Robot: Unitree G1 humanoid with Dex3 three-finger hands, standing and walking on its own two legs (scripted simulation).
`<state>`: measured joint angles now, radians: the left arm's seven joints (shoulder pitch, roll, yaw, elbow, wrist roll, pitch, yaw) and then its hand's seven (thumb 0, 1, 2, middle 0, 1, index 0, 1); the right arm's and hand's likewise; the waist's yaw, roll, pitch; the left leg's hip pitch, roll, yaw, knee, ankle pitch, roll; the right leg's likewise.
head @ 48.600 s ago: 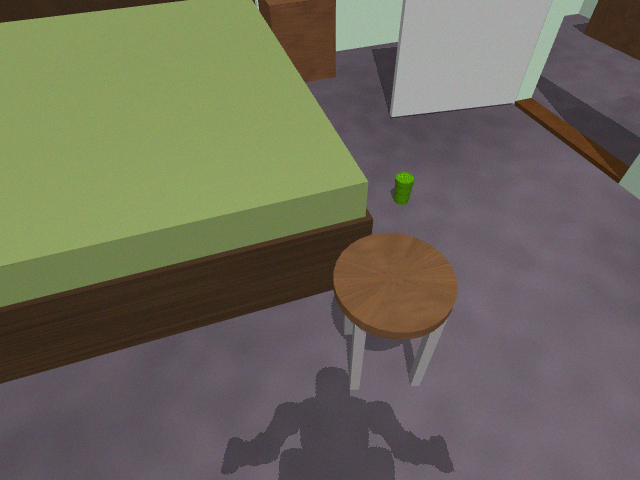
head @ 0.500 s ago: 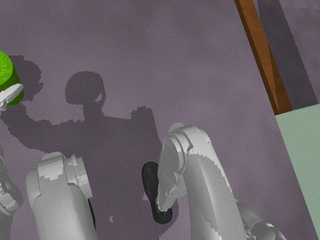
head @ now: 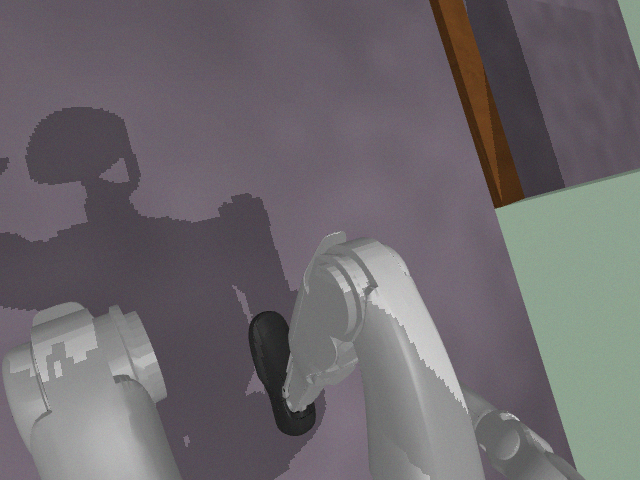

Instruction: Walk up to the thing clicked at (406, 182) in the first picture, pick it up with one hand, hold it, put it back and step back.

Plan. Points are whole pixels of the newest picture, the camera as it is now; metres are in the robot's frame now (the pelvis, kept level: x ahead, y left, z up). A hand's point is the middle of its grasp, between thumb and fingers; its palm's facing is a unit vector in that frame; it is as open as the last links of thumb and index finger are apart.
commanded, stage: lower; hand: left
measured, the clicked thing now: out of the picture +0.48 +0.29 -0.20
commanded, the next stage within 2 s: loosen in 0.48 s
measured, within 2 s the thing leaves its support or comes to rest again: rests again in 1.58 s
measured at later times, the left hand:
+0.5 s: hand out of the picture +0.47 +0.30 -0.19, palm faces +0.38 -0.92 -0.01, open 11.1 cm
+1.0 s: hand out of the picture +0.48 +0.30 -0.18, palm faces +0.40 -0.92 +0.01, open 12.9 cm
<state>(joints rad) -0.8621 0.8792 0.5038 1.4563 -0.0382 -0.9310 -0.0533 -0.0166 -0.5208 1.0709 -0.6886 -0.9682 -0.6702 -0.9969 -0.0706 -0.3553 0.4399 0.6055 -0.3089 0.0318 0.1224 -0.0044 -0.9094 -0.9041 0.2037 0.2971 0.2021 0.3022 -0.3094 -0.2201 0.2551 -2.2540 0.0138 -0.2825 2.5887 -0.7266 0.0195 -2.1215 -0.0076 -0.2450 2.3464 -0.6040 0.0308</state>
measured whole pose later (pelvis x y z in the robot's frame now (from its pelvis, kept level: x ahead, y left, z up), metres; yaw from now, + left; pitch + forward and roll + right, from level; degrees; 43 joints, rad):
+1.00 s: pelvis -0.01 +0.01 +0.00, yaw -3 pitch +16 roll -20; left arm -0.88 1.00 0.48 1.58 -0.04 -1.07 0.02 -0.02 -0.47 0.50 -0.66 -0.63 -0.64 -0.62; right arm -0.17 -0.37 0.58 0.55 -0.37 0.06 0.10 -0.01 -0.91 -0.89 0.21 0.30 0.20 0.30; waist -0.33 -0.29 0.32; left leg -2.21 0.02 -0.36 2.61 -0.74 0.03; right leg -2.05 0.03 -0.30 2.30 -0.58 0.06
